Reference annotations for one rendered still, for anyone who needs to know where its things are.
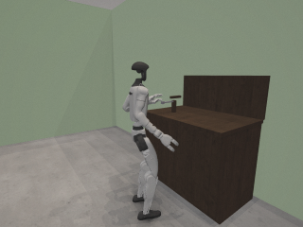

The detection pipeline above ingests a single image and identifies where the left robot upper arm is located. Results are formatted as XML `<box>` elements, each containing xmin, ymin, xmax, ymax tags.
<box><xmin>122</xmin><ymin>94</ymin><xmax>130</xmax><ymax>113</ymax></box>

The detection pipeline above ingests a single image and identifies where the right robot upper arm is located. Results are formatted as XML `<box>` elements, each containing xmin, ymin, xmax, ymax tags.
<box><xmin>134</xmin><ymin>86</ymin><xmax>149</xmax><ymax>121</ymax></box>

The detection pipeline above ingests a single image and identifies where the counter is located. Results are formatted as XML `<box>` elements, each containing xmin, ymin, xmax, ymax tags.
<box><xmin>145</xmin><ymin>75</ymin><xmax>271</xmax><ymax>224</ymax></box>

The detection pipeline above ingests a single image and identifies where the left robot hand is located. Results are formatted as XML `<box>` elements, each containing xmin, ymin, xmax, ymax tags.
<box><xmin>148</xmin><ymin>94</ymin><xmax>163</xmax><ymax>105</ymax></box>

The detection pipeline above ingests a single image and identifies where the left robot shin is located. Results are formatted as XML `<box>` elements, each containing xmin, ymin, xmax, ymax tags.
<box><xmin>137</xmin><ymin>168</ymin><xmax>150</xmax><ymax>198</ymax></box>

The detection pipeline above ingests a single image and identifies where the tap lever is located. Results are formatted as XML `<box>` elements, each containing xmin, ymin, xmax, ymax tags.
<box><xmin>161</xmin><ymin>100</ymin><xmax>174</xmax><ymax>104</ymax></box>

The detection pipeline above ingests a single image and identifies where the right robot hand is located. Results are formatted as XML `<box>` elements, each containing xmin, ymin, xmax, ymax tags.
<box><xmin>160</xmin><ymin>134</ymin><xmax>179</xmax><ymax>152</ymax></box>

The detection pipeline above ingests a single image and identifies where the humanoid robot torso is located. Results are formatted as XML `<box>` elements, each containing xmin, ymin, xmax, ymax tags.
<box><xmin>129</xmin><ymin>83</ymin><xmax>149</xmax><ymax>143</ymax></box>

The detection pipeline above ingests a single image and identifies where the robot right forearm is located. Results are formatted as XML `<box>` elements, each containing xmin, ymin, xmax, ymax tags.
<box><xmin>137</xmin><ymin>113</ymin><xmax>164</xmax><ymax>139</ymax></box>

